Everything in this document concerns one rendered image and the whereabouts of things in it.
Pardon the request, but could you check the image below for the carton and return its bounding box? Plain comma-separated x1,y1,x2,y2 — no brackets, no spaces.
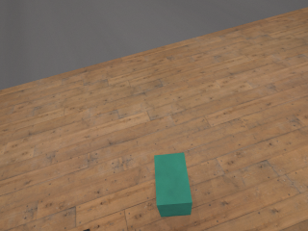
154,152,193,218

